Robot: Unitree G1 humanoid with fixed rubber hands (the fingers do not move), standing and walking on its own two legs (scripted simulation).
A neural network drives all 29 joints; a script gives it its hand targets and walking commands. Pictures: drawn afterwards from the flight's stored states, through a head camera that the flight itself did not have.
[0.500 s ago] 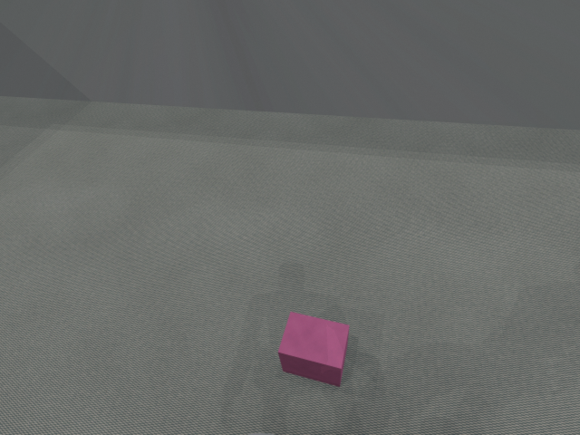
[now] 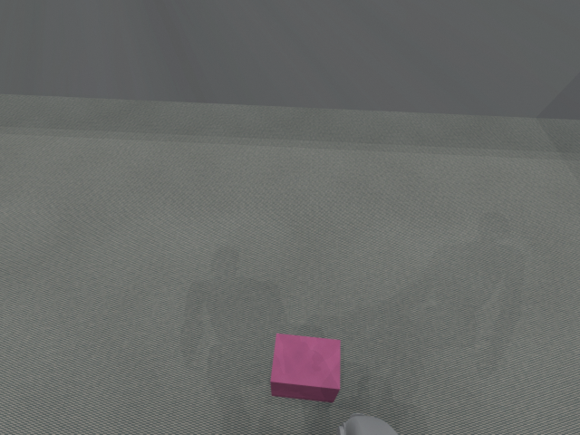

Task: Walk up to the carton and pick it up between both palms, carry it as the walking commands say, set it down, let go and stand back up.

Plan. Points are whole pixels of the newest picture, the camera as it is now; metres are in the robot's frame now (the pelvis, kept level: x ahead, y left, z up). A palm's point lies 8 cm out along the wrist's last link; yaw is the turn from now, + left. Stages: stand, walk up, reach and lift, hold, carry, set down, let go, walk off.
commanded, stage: walk up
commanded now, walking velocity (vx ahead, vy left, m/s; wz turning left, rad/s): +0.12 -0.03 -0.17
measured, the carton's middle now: (305, 368) +0.40 -0.03 -0.70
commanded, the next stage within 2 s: stand in 1.28 s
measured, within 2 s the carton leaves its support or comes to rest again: neither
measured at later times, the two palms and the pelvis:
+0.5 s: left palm out of the picture +0.13 +0.22 -0.15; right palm out of the picture +0.09 -0.27 -0.15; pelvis +0.05 -0.03 -0.01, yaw -3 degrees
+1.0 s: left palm out of the picture +0.04 +0.21 -0.15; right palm out of the picture -0.04 -0.27 -0.14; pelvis -0.01 -0.03 -0.01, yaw -5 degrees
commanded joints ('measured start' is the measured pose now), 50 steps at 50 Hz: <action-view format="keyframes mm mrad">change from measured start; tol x32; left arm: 1 -20 14 -6 -31 -6 1 3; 50 87 145 -4 104 3 1 41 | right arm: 1 44 -145 -16 -14 -5 -9 -17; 50 -15 -88 -17 -2 30 87 2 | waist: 1 30 219 34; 11 82 -179 -271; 45 4 333 57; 50 -5 -106 17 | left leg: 1 110 258 -118 21 990 80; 8 29 210 -53 248 807 58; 11 -260 9 -58 776 -421 -44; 30 -76 37 -67 90 -10 4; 32 -188 523 -594 -219 -190 154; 50 -181 88 -97 39 23 -25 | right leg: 1 -76 0 4 -127 35 -5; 8 221 19 -94 -439 145 -71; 11 599 -412 316 -504 1142 -262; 15 236 -258 250 -722 233 -220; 22 312 -264 206 -631 696 -224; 30 146 -156 163 -714 -62 -90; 33 10 62 116 23 -273 14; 37 -30 86 111 257 -42 42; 50 424 -218 202 -706 226 -45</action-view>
